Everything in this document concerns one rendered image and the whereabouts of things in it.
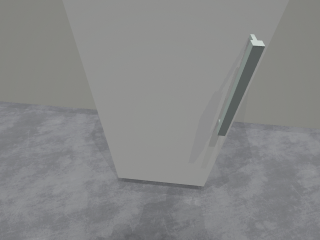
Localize fridge door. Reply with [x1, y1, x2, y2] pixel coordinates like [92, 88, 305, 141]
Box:
[62, 0, 289, 187]

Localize handle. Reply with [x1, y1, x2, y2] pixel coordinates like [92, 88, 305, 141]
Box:
[216, 34, 265, 136]

